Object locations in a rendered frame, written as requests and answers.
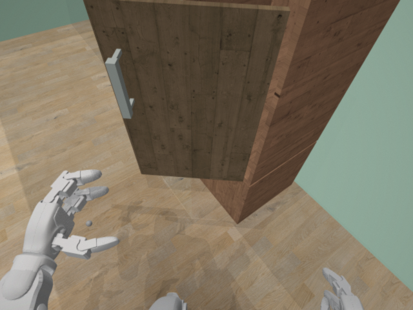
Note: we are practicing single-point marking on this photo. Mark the handle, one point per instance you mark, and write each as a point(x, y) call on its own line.
point(116, 77)

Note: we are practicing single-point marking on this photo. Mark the left robot forearm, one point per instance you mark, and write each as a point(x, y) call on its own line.
point(27, 286)

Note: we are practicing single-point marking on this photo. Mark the robot right hand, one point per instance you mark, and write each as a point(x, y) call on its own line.
point(342, 289)

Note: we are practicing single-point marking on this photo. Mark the robot left shin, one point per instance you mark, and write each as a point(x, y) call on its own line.
point(172, 294)

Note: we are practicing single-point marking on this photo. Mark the cupboard door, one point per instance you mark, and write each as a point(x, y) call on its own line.
point(199, 73)

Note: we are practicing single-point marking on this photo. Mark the robot left hand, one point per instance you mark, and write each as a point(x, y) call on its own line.
point(43, 235)

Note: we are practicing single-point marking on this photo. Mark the robot left thigh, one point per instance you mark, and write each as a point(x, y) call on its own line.
point(169, 303)

